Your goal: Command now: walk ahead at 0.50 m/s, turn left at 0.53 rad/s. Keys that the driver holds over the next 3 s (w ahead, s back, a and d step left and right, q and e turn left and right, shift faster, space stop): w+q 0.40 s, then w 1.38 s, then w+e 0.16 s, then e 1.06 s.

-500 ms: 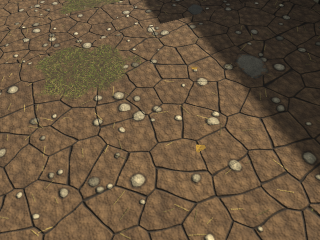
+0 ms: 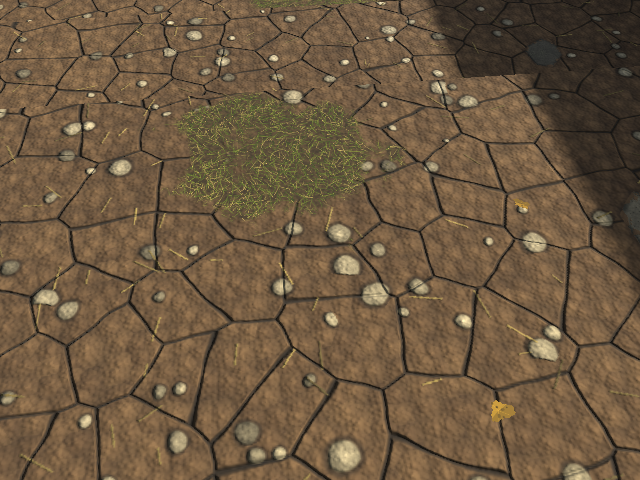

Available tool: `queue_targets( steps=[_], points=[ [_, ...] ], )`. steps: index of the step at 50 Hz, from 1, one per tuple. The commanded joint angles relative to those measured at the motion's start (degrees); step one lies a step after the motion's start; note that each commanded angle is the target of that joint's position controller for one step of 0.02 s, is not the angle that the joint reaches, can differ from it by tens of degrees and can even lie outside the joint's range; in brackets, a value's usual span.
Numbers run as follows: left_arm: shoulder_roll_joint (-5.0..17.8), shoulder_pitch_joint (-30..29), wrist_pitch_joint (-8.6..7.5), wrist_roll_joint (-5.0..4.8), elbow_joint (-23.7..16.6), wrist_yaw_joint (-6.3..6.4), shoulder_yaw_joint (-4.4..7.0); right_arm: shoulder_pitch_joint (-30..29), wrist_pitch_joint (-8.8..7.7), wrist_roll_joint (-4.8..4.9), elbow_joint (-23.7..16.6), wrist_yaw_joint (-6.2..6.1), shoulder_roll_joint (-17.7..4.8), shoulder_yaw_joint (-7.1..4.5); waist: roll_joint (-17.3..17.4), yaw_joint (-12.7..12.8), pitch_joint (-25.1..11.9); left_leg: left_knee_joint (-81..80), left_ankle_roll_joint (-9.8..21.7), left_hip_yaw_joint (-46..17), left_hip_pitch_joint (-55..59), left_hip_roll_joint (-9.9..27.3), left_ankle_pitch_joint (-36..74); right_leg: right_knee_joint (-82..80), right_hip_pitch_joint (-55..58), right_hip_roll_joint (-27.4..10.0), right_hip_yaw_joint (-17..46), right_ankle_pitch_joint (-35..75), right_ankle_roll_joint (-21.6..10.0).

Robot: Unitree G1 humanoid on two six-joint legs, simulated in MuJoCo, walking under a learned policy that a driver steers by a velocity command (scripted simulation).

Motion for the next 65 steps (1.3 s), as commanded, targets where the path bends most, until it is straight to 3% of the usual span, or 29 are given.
queue_targets(
  steps=[1,3,7,11,14,16,17,18,19,20,21,22,24,28,32,35,38,40,41,42,43,44,45,46,48,52,57,61,65],
  points=[
    [7.0,-0.3,-0.58,1.01,-5.3,0.22,2.16,0.7,-0.66,-0.54,-4.4,-0.80,-6.6,-1.81,3.0,0.9,-5.3,-14.9,12.2,-20.9,12.1,15.1,11.9,-4.3,-11.9,-3.8,2.6,3.6,1.3],
    [5.6,-0.9,0.34,1.23,-5.7,0.47,1.82,1.2,-0.87,-0.30,-4.2,-1.39,-7.8,-2.18,3.1,1.3,-4.3,-15.9,12.3,-17.3,7.4,13.8,15.4,-9.6,-10.8,-3.2,1.4,6.6,3.2],
    [3.1,-10.1,0.17,1.10,-7.9,0.25,0.74,4.1,-0.38,0.43,-2.9,-2.49,-9.3,-2.74,4.3,-2.1,-2.7,-15.0,8.4,-13.0,3.5,9.6,10.2,-27.9,-6.8,-0.2,0.6,22.7,4.4],
    [4.7,-15.3,-0.61,-0.16,-9.5,-0.70,1.17,8.0,0.34,1.00,-1.4,-2.83,-9.3,-2.88,5.4,-4.1,-2.8,-11.7,6.8,-18.0,7.1,11.3,3.4,-36.8,-3.4,2.1,2.2,26.1,3.7],
    [6.9,-13.4,-1.30,-0.39,-9.4,-1.11,2.26,7.9,0.75,0.76,-1.4,-3.05,-9.0,-2.97,7.3,-2.1,-3.2,-6.4,5.4,-23.3,11.4,13.2,2.3,-39.6,-0.3,2.2,3.3,19.6,1.5],
    [8.8,-5.0,-1.81,0.16,-7.5,-0.64,3.55,7.0,0.85,0.44,-2.1,-2.87,-6.2,-2.11,7.0,2.4,-7.2,2.4,2.7,-22.0,9.5,9.7,4.3,-42.5,12.9,0.6,2.9,18.1,-1.7],
    [11.9,3.1,-1.91,1.05,-6.8,-0.12,4.37,7.8,0.65,-0.38,-3.0,-2.64,-2.6,-0.76,0.4,5.5,-14.9,18.2,0.5,-16.9,3.1,5.8,-3.3,-42.0,26.9,-9.0,12.0,14.4,-5.2],
    [16.5,7.7,-1.02,1.57,-4.7,-0.34,5.51,15.6,0.05,1.34,-5.0,-2.61,0.1,0.19,-19.0,2.0,-20.8,36.4,-3.1,-9.2,-17.1,-1.3,-25.3,-47.5,43.3,-21.3,39.0,1.1,-14.8],
    [11.2,6.7,-0.78,0.20,-5.4,-0.65,4.52,14.9,0.01,1.87,-3.4,-2.84,-6.0,-0.83,-13.6,3.4,-17.2,44.2,-4.0,-10.5,-24.3,3.5,-23.6,-50.4,41.3,-21.8,43.9,-11.7,-14.3],
    [7.7,4.4,-0.45,0.09,-5.9,-0.38,3.55,8.7,0.36,1.42,-3.9,-2.83,-9.1,-1.77,-8.0,5.0,-10.3,46.2,-4.3,-9.6,-25.8,5.4,-18.1,-51.0,35.0,-19.1,34.3,-9.9,-11.7],
    [6.7,2.0,-0.15,0.70,-5.9,-0.42,2.98,5.7,0.60,0.68,-4.4,-2.94,-8.4,-1.73,-4.2,4.3,-6.8,45.1,-4.6,-8.0,-23.7,7.0,-13.9,-51.6,28.5,-16.2,27.0,-2.0,-10.3],
    [5.4,0.6,0.05,0.94,-5.3,-0.50,2.52,3.7,0.49,0.10,-5.0,-2.78,-7.3,-1.73,-3.9,3.4,-3.8,42.3,-4.8,-8.1,-22.5,8.2,-11.3,-52.7,23.5,-13.9,21.9,4.5,-10.2],
    [4.2,-0.1,-0.26,1.12,-4.3,-0.57,2.06,4.5,0.64,0.75,-5.0,-2.18,-4.9,-1.44,-6.3,1.5,-2.5,38.4,-4.6,-7.2,-18.1,9.6,-9.2,-55.4,18.4,-11.0,15.3,10.7,-10.1],
    [6.7,0.9,-0.74,0.10,-1.9,-0.74,2.82,0.8,0.68,-0.02,-6.1,-1.83,-2.2,-0.41,-4.4,1.1,-1.4,27.6,-5.4,-5.4,-19.2,10.3,-4.9,-58.6,17.8,-11.5,9.4,19.7,-12.7],
    [8.5,2.2,0.11,-0.62,0.0,-0.52,3.08,-5.9,-0.47,0.00,-7.1,-0.72,-0.9,0.58,-3.6,3.1,-0.7,13.5,-5.5,-1.9,-15.4,10.4,6.2,-59.3,17.9,-9.6,2.9,23.9,-11.5],
    [9.7,5.8,0.84,-1.19,2.0,-0.53,3.21,-10.9,-0.88,0.49,-8.5,-0.10,-1.3,0.65,-3.8,4.8,0.2,7.4,-5.1,-0.2,-12.7,9.1,8.4,-58.6,19.7,-10.4,1.8,24.0,-10.8],
    [10.7,7.1,1.79,-1.70,3.7,-0.39,3.46,-12.8,-1.08,0.64,-9.6,0.37,-2.6,0.22,-4.7,4.0,0.9,3.5,-3.0,0.2,-11.3,8.1,4.5,-56.2,24.0,-12.8,2.1,27.8,-9.7],
    [11.5,5.7,2.41,-1.99,4.1,-0.05,3.57,-6.7,-1.16,0.09,-8.0,0.24,-4.7,-0.99,-4.8,-0.6,-2.8,-0.3,-0.8,2.5,-0.5,5.6,4.0,-48.2,24.3,-11.6,-0.5,41.8,-7.9],
    [10.3,6.1,2.52,-1.78,4.2,0.13,3.06,1.4,-0.99,-0.19,-5.3,-0.20,-7.2,-2.41,-3.7,-4.3,-8.0,-1.0,0.8,3.2,11.7,4.6,5.1,-38.5,21.1,-8.9,-2.9,46.3,-6.3],
    [7.5,5.8,2.28,-0.22,2.7,0.29,1.72,11.7,-0.60,-0.67,-3.4,-1.00,-11.3,-3.74,2.1,-8.4,-15.9,0.9,4.3,-7.9,28.7,14.4,6.7,-21.4,9.4,-6.1,-5.2,31.9,-3.9],
    [0.8,11.8,1.14,0.24,1.3,-0.13,-0.45,13.4,-0.42,-0.80,-2.8,-1.04,-16.1,-4.28,17.3,-4.4,-22.4,-5.5,13.5,-35.1,44.1,27.4,-3.9,-1.9,-11.9,4.1,-3.7,-7.7,-0.6],
    [6.7,8.4,0.16,-1.00,2.1,-0.50,0.95,13.7,-0.51,-0.23,-2.8,-0.90,-10.6,-2.99,11.5,-6.9,-21.8,-9.9,13.2,-39.8,42.4,27.0,-11.6,4.9,-18.4,1.9,3.5,-11.5,-1.0],
    [9.0,3.5,-0.41,-2.26,0.3,-0.78,1.69,9.9,-0.84,-0.19,-3.0,-0.82,-8.8,-2.14,9.6,-6.1,-13.3,-11.0,11.0,-31.7,35.7,25.0,-9.6,5.5,-22.0,-0.7,2.7,-6.6,-1.8],
    [8.3,1.0,-0.54,-1.92,0.0,-0.55,1.56,6.4,-1.00,-0.32,-3.1,-0.72,-7.4,-1.66,5.9,-4.5,-9.2,-12.1,9.7,-25.4,28.4,22.4,-4.2,3.1,-20.4,-3.0,1.5,-1.5,-1.7],
    [7.2,1.4,0.20,-0.61,0.3,-0.49,1.78,2.1,-1.44,-1.11,-3.2,-0.40,-4.8,-0.91,5.7,-0.8,-5.3,-15.4,8.6,-18.2,17.8,19.1,4.9,-2.0,-14.5,-5.5,1.9,4.1,-0.9],
    [4.1,-0.1,2.14,-0.07,0.1,-0.24,1.17,2.2,-2.75,-0.62,-1.2,-0.65,-6.0,-1.47,4.4,1.1,-2.8,-20.2,9.7,-11.7,11.8,18.1,11.1,-9.5,-13.3,-5.9,1.3,9.9,1.1],
    [2.5,-10.0,1.58,-0.06,-2.3,-1.07,0.33,5.8,-2.36,-0.30,1.7,-1.62,-7.9,-1.85,3.5,-2.0,0.1,-21.5,7.0,-5.0,11.8,15.6,10.6,-27.7,-12.3,-4.0,-0.1,25.7,1.3],
    [2.9,-16.6,1.10,-0.61,-4.5,-2.11,0.10,10.2,-1.70,0.31,4.8,-1.87,-9.0,-2.14,3.3,-4.2,1.5,-20.0,6.3,-4.8,16.9,17.7,8.9,-34.9,-11.6,-2.3,-0.6,27.4,0.2],
    [4.7,-16.5,0.66,-0.55,-5.3,-3.00,0.59,10.9,-0.49,0.58,6.8,-2.37,-9.9,-2.55,4.6,-2.6,0.6,-14.5,4.5,-5.6,24.1,20.3,16.8,-38.6,-9.3,-0.9,-1.1,19.5,-2.7]
  ],
)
